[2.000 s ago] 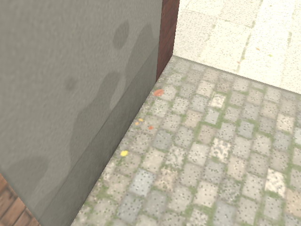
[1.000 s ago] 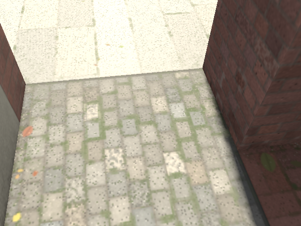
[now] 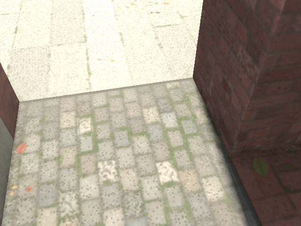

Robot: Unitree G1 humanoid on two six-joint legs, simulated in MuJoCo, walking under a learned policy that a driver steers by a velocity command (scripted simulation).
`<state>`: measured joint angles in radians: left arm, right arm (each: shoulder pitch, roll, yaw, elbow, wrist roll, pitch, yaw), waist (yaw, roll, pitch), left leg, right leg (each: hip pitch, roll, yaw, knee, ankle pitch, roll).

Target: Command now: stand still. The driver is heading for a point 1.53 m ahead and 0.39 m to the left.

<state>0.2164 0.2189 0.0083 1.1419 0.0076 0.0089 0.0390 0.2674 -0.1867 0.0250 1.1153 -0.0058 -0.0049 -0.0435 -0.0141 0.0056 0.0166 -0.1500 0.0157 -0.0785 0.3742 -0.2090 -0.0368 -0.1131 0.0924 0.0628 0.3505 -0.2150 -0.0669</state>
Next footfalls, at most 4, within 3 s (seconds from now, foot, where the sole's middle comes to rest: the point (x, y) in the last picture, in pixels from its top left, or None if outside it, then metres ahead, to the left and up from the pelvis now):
1.10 right None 0.33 -0.02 -0.78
1.44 left None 0.29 0.16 -0.78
2.00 left None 0.34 0.20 -0.78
2.48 right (118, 184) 0.73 0.18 -0.78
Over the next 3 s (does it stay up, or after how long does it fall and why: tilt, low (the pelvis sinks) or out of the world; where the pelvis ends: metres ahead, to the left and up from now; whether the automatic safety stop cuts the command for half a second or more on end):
stays up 0.80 0.30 -0.02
